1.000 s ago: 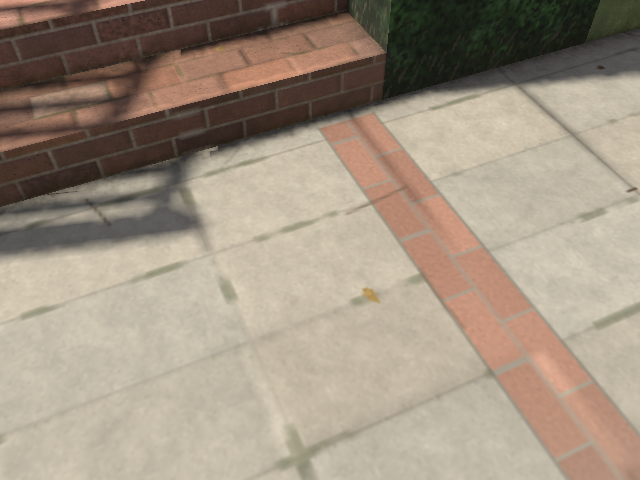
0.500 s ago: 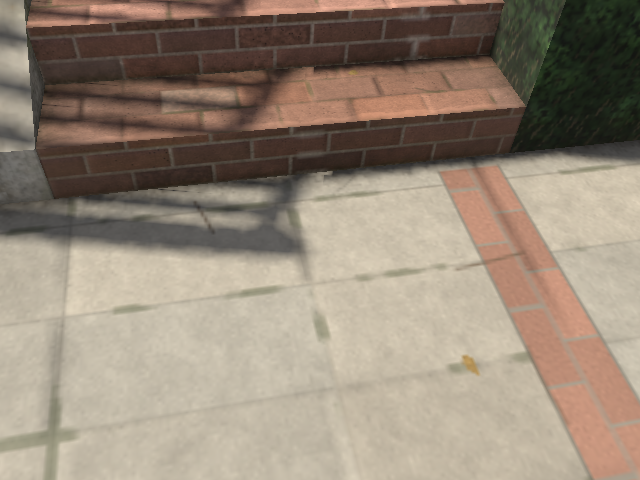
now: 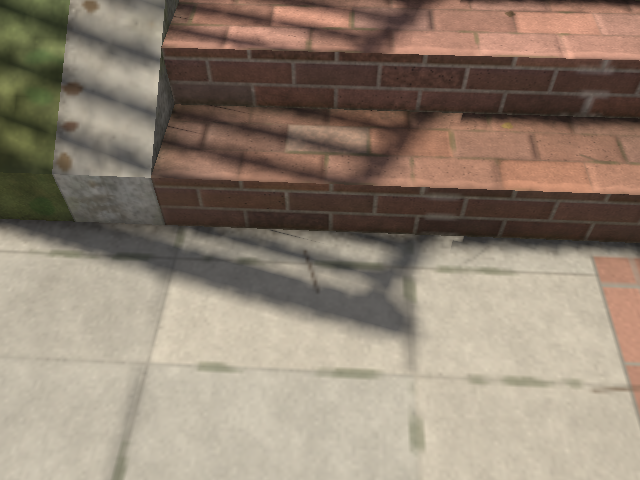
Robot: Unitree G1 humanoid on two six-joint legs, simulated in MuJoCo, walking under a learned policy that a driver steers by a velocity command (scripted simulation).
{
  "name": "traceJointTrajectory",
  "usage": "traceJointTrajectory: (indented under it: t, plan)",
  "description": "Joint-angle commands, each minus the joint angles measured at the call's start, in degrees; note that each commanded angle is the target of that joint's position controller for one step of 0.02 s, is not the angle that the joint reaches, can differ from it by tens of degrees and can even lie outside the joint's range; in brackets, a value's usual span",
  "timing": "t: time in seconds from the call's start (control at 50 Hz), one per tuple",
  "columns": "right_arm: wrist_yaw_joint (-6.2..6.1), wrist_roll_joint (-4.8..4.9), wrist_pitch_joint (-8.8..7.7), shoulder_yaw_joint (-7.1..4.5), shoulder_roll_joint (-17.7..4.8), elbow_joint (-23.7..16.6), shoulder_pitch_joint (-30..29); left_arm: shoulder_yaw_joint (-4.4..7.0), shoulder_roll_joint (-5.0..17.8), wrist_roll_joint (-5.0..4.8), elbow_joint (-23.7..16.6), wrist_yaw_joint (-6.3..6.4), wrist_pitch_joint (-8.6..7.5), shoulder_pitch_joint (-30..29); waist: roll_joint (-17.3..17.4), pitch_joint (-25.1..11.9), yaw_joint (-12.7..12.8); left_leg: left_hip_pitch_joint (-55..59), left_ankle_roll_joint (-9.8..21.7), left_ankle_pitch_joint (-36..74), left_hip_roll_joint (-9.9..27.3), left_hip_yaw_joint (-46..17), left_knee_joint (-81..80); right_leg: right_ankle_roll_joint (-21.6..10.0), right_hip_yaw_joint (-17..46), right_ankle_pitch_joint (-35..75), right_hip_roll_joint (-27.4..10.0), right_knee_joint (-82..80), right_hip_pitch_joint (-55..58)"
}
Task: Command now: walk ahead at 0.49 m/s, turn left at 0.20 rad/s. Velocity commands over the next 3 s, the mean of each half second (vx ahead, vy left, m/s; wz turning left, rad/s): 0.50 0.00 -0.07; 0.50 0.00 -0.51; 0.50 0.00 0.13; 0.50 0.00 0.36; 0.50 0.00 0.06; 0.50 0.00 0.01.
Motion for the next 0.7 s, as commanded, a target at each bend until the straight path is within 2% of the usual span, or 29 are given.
traceJointTrajectory:
  t: [0.02, 0.08, 0.12, 0.18, 0.24, 0.28, 0.3, 0.32, 0.34, 0.36, 0.38, 0.4, 0.42, 0.44, 0.46, 0.48, 0.52, 0.56, 0.6, 0.66, 0.68, 0.7]
  plan:
    - [0.02, -0.36, -0.52, -0.74, -2.6, -3.9, 1.6, 0.5, 4.0, 0.15, -1.7, -0.3, -0.63, 1.1, -5.1, -2.5, -1.2, -10.0, -0.2, 3.5, 6.9, -0.6, -2.3, -11.1, 18.1, 1.4, -15.9, -15.0, 8.1]
    - [-0.15, -1.1, -0.42, -0.07, -1.9, -6.3, -3.4, 1.18, 7.1, -0.34, -0.2, 0.08, -0.61, 3.8, -4.6, -0.3, -0.4, -13.2, -1.7, 8.4, 8.3, 1.2, -11.6, -12.1, 13.8, 5.9, -16.0, -17.4, 6.8]
    - [0.06, -1.26, -0.72, 0.31, -1.7, -7.7, -7.8, 1.36, 8.0, -0.67, 0.3, 0.45, -0.1, 5.2, -4.3, 0.0, 0.8, -13.1, -2.1, 15.0, 8.1, 2.2, -19.7, -11.1, 10.8, 7.3, -15.0, -17.6, 7.4]
    - [0.64, -0.75, -1.09, 0.67, -1.6, -9.2, -13.8, 1.27, 9.0, -1.34, 1.3, 0.65, 0.59, 8.0, -5.0, 0.7, 2.9, -9.1, -2.6, 22.0, 5.8, 4.6, -30.1, -9.0, 6.9, 7.8, -13.3, -16.5, 7.3]
    - [1.34, -0.12, -1.39, 0.57, -2.5, -11.4, -19.0, 1.08, 9.1, -1.92, 2.9, 0.63, 1.37, 11.8, -5.5, 2.0, 4.4, -7.7, -2.4, 21.6, 4.5, 4.5, -35.4, -8.4, 9.0, 5.6, -15.3, -14.3, 10.4]
    - [1.84, 0.0, -1.95, 0.07, -4.0, -12.3, -19.4, 1.21, 9.7, -1.95, 3.2, 0.85, 2.07, 12.1, -6.0, 2.0, 3.3, -5.9, -1.4, 18.1, 3.6, 4.1, -38.8, -7.5, 11.4, 4.9, -16.9, -11.7, 13.2]
    - [1.94, -0.06, -2.27, -0.36, -5.0, -12.1, -17.8, 1.4, 10.4, -1.93, 3.1, 1.0, 2.48, 11.6, -6.4, 1.4, 1.9, -2.8, -1.0, 16.6, 2.9, 4.3, -40.4, -6.9, 12.2, 6.0, -17.4, -9.6, 13.7]
    - [1.82, -0.23, -2.49, -1.14, -6.3, -11.0, -13.7, 1.36, 10.6, -1.84, 2.8, 1.13, 2.79, 10.6, -6.3, -0.6, -0.9, 3.5, -0.2, 15.4, 1.8, 5.3, -42.2, -5.9, 11.6, 10.8, -16.2, -5.2, 13.1]
    - [1.34, -0.47, -2.63, -2.62, -9.2, -8.7, -5.4, 0.79, 9.1, -1.34, 2.4, 1.13, 2.83, 10.2, -5.1, -5.9, -4.7, 15.6, 1.4, 15.2, 2.6, 4.6, -42.5, -4.1, 9.3, 14.9, -12.8, 4.9, 9.9]
    - [0.63, -1.45, -2.5, -4.03, -14.2, -7.3, 5.7, -0.67, 5.2, 0.07, 0.2, 1.08, 2.54, 9.4, 2.0, -15.4, -8.9, 32.4, 5.2, 15.1, 14.5, -7.3, -41.7, -1.5, 5.4, 2.4, -8.1, 24.0, -1.0]
    - [0.94, -2.11, -1.74, -4.72, -17.7, -6.1, 8.7, -2.36, -1.3, -1.28, -0.3, 1.02, 1.4, 17.1, 18.1, -22.0, -5.4, 47.1, 13.0, 6.3, 26.2, -30.8, -48.2, 1.0, 3.6, -25.0, -0.8, 41.8, -20.9]
    - [1.1, -1.82, -1.84, -3.4, -11.5, -6.3, 8.1, -0.7, 5.6, -2.79, 0.8, 1.17, 0.94, 15.5, 11.4, -18.9, -6.7, 43.2, 12.3, 0.3, 24.8, -33.4, -51.4, 0.9, 9.7, -24.7, -3.6, 49.7, -26.1]
    - [1.12, -1.26, -2.11, -2.4, -8.5, -6.9, 3.8, 0.32, 8.3, -3.3, -0.5, 1.28, 0.95, 10.8, 7.7, -11.6, -5.9, 36.2, 9.8, 2.8, 23.1, -24.0, -51.9, 0.3, 9.4, -19.1, -6.0, 50.7, -28.2]
    - [1.33, -1.25, -2.25, -1.73, -6.7, -7.3, -0.9, 0.45, 7.5, -2.74, -0.8, 1.6, 1.38, 8.5, 4.0, -8.4, -4.0, 29.2, 8.3, 7.6, 20.3, -17.0, -53.5, 0.7, 8.4, -14.1, -8.4, 49.0, -25.7]
    - [1.55, -1.28, -2.33, -1.32, -4.9, -7.3, -4.0, 0.78, 6.8, -2.0, -1.0, 1.75, 1.99, 7.3, 3.8, -5.1, -2.5, 23.9, 7.4, 10.7, 17.9, -11.6, -55.7, 1.0, 8.3, -10.8, -9.7, 46.2, -24.0]
    - [1.6, -1.65, -2.57, -1.17, -4.2, -6.9, -5.6, 0.95, 5.7, -1.96, -1.1, 1.6, 2.81, 7.9, 4.9, -3.7, -0.9, 20.2, 6.7, 13.1, 16.4, -7.2, -57.7, 1.2, 8.4, -8.5, -10.9, 44.6, -21.2]
    - [1.49, -1.89, -3.16, -1.57, -4.4, -5.8, -5.9, 0.85, 3.4, -2.12, -1.6, 1.22, 4.05, 8.1, 4.0, -2.4, 0.3, 17.2, 7.0, 19.5, 15.5, -1.7, -59.9, 1.5, 7.9, -5.7, -11.1, 43.8, -19.7]
    - [1.0, -2.1, -3.38, -2.14, -5.6, -4.7, -5.0, 1.01, 2.9, -1.86, -2.9, 1.13, 4.74, 6.4, 2.2, -1.2, 0.6, 17.2, 7.5, 24.3, 15.8, 2.2, -60.7, 1.9, 8.5, -2.3, -11.2, 41.6, -22.1]
    - [0.39, -2.15, -3.15, -2.48, -6.5, -3.6, -4.0, 1.02, 2.6, -1.62, -4.4, 0.93, 4.94, 3.5, 1.4, 0.0, 0.2, 18.2, 7.5, 25.2, 15.9, 5.3, -61.4, 2.3, 9.0, 2.0, -10.9, 36.3, -24.6]
    - [-0.28, -1.97, -2.65, -2.86, -8.1, -2.9, -3.5, 0.71, 2.2, -1.35, -6.5, -0.1, 4.59, -1.8, 1.0, 1.6, -1.2, 19.0, 6.3, 24.2, 15.0, 10.3, -62.3, 2.0, 6.5, 9.5, -10.3, 26.3, -23.6]
    - [0.35, -2.61, -2.66, -1.9, -5.7, -1.0, -0.1, 0.05, 1.5, 4.14, -7.9, -1.84, 5.85, -5.5, -0.9, 4.2, -1.0, 15.6, 5.0, 24.1, 13.9, 14.0, -62.8, 1.5, -1.0, 10.2, -8.8, 22.9, -19.9]
    - [0.49, -2.64, -2.75, -1.95, -5.8, -0.6, 1.3, -0.2, 0.5, 3.93, -9.0, -2.9, 6.35, -8.1, 1.0, 4.9, -2.3, 14.8, 4.3, 23.1, 13.4, 15.4, -63.0, 0.7, -2.7, 11.3, -8.8, 19.7, -17.6]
